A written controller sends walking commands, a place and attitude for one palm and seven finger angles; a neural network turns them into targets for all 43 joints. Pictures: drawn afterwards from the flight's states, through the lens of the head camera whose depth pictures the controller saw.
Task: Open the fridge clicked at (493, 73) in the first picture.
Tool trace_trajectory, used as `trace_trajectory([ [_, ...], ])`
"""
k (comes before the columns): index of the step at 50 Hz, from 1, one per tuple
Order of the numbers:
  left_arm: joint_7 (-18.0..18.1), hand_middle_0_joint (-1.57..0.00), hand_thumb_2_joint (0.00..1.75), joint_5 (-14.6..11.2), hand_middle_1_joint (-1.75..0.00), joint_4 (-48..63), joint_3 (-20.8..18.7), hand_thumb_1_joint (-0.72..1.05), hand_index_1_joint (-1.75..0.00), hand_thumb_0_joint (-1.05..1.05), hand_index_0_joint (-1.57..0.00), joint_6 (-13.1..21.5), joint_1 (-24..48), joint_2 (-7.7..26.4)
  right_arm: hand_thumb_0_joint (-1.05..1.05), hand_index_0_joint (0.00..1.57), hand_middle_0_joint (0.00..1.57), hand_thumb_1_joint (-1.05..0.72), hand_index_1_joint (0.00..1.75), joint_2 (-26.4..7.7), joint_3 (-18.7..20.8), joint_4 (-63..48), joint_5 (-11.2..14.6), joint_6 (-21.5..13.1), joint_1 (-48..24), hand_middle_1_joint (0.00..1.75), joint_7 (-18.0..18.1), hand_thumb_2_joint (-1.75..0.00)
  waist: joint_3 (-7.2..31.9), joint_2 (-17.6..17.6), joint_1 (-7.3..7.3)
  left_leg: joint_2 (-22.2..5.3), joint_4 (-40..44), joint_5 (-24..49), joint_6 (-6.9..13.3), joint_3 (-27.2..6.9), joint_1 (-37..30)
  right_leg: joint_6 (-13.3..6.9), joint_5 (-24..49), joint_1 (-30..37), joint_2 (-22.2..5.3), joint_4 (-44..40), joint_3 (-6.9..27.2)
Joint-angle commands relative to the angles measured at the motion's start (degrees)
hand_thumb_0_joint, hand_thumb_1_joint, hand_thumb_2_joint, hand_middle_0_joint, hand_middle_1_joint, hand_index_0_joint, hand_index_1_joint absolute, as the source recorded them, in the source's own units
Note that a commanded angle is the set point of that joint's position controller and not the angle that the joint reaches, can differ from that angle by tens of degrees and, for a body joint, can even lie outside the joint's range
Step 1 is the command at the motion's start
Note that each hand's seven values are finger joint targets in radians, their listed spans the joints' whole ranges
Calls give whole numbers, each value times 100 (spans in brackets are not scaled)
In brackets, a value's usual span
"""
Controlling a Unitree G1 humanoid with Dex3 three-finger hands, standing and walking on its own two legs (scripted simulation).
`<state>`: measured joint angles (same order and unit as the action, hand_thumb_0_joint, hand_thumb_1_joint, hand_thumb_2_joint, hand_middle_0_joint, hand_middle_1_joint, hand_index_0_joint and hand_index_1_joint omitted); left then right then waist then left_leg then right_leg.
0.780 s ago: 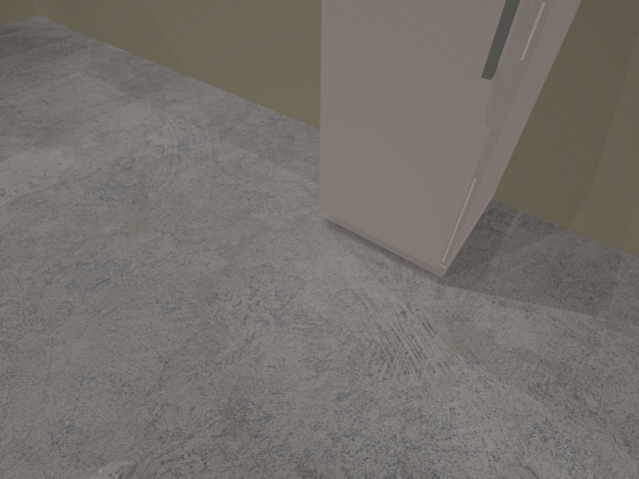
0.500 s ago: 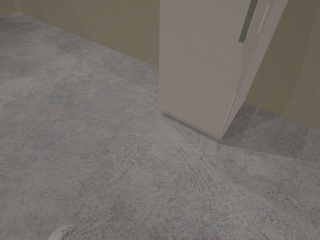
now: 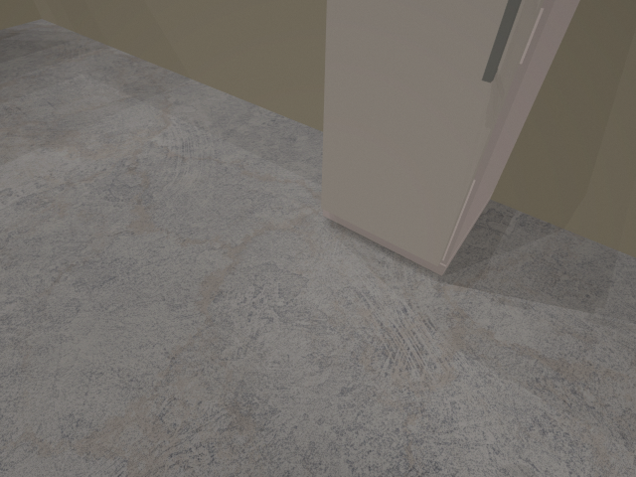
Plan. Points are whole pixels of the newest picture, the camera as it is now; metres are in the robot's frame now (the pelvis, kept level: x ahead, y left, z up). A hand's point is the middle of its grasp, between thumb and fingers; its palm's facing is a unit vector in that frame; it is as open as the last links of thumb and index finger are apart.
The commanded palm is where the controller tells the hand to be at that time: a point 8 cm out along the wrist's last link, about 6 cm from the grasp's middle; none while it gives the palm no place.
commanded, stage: stand and wait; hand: right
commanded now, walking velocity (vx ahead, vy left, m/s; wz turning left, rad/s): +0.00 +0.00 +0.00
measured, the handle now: (511, 17) +1.00 -0.37 +0.20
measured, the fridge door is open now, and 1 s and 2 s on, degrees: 0 0 0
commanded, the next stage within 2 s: look at it before walking up in 0.06 s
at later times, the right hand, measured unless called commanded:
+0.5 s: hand out of the picture +0.07 -0.24 -0.16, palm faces -0.03 +0.95 -0.32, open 7.4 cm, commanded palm none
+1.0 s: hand out of the picture +0.06 -0.22 -0.17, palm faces -0.08 +0.96 -0.25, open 7.4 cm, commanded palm none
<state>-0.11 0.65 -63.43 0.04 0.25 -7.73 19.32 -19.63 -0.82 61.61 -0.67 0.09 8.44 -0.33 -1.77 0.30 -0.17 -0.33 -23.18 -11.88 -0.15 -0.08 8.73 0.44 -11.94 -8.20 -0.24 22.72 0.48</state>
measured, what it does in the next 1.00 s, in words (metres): stands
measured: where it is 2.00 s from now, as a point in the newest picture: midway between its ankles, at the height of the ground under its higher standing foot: (292, 438)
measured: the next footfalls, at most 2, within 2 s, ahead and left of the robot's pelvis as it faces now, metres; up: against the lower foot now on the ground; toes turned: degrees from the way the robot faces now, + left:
left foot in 1.14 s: +0.12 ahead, +0.15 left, +0.00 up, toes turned +15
right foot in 1.62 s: +0.41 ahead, -0.03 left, +0.00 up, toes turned +13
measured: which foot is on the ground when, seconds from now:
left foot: down 0.00-0.94, up 0.96-1.00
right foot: down 0.00-1.00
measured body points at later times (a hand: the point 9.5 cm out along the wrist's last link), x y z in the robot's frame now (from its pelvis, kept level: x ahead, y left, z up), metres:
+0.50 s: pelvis +0.00 +0.00 +0.00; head +0.00 +0.00 +0.45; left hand +0.08 +0.29 -0.13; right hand +0.07 -0.29 -0.13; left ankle +0.01 +0.12 -0.74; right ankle +0.01 -0.12 -0.74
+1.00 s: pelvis +0.03 +0.00 -0.01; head +0.02 +0.00 +0.44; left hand +0.06 +0.27 -0.15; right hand +0.06 -0.27 -0.15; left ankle +0.01 +0.11 -0.73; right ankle +0.01 -0.12 -0.74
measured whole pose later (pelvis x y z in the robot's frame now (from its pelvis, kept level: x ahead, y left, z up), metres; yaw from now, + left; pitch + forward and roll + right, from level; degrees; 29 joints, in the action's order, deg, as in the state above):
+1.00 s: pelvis +0.03 +0.00 -0.01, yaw +6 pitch -1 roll -1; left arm -0.2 1.3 -61.5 -0.8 0.5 -11.6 14.8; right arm -15.8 0.8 60.6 -1.4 2.4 16.3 -1.9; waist 0.5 0.6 -1.6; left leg 0.6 -38.5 -23.7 0.6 -1.4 15.6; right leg 0.3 -17.8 -7.8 -2.3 26.8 -5.1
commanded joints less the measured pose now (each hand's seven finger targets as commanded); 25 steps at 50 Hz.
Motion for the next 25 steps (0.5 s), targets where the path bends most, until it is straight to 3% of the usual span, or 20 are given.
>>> trace_trajectory([
  [1,70,-20,90,-7,-30,372,-223,90,-30,0,-20,135,325,1144,0,20,20,-90,30,-1171,269,-352,2,-150,-292,30,99,-90,167,33,6,-641,588,-45,203,-675,133,-203,301,-111,-580,-452,572],
  [11,63,-20,90,-11,-30,322,-221,90,-30,0,-20,145,299,1139,0,20,20,-90,30,-1158,263,-329,-5,-151,-283,30,98,-90,171,-23,-6,-635,604,-39,186,-646,127,-205,284,-127,-606,-511,592],
  [25,77,-20,90,-20,-30,304,-215,90,-30,0,-20,168,318,1136,0,20,20,-90,30,-1138,252,-284,3,-172,-234,30,104,-90,304,-59,1,-659,570,505,183,-611,-12,-203,681,54,-638,-500,575],
])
